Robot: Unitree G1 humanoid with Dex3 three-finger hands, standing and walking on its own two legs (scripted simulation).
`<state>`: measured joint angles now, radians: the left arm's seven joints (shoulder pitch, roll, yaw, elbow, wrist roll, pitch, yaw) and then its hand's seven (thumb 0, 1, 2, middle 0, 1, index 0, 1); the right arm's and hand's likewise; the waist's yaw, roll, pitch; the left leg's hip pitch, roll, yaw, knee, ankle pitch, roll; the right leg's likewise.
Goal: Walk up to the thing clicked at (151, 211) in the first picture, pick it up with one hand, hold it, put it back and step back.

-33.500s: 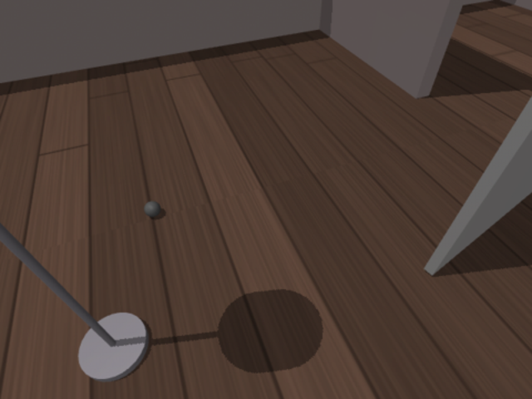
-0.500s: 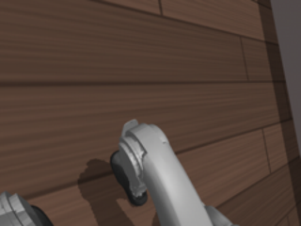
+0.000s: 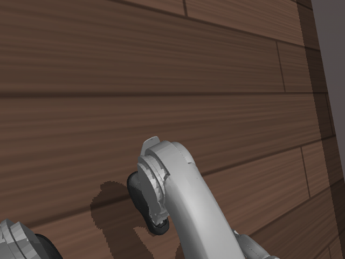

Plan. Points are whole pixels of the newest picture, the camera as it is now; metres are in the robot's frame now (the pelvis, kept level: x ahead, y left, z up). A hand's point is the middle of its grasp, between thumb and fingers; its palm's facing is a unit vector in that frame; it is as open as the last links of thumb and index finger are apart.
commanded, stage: close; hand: left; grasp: from above
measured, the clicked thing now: out of the picture +0.52 +0.34 -0.27
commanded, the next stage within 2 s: settle in 1.26 s
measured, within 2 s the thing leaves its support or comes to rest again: leaves its support in 1.68 s
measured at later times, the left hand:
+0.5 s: hand out of the picture +0.50 +0.34 -0.25, palm faces -0.42 -0.15 -0.90, open 11.4 cm
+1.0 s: hand out of the picture +0.50 +0.34 -0.25, palm faces -0.43 -0.15 -0.89, open 10.5 cm
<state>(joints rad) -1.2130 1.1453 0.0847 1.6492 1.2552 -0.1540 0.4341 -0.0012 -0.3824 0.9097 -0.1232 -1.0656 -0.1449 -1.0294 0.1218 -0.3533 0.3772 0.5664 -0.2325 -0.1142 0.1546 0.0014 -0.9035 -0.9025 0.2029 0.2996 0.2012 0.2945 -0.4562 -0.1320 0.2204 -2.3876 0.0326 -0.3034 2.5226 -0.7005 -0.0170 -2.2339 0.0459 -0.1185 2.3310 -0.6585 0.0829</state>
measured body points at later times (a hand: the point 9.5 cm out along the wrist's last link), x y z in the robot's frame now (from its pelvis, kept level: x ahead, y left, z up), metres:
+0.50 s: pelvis +0.00 +0.00 +0.00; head +0.30 +0.13 +0.30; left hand +0.52 +0.34 -0.20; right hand +0.04 -0.24 -0.05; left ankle +0.06 +0.13 -0.28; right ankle +0.12 -0.14 -0.28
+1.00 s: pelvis +0.00 +0.00 +0.00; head +0.30 +0.13 +0.30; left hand +0.51 +0.35 -0.19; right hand +0.04 -0.25 -0.05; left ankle +0.06 +0.13 -0.28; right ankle +0.12 -0.14 -0.28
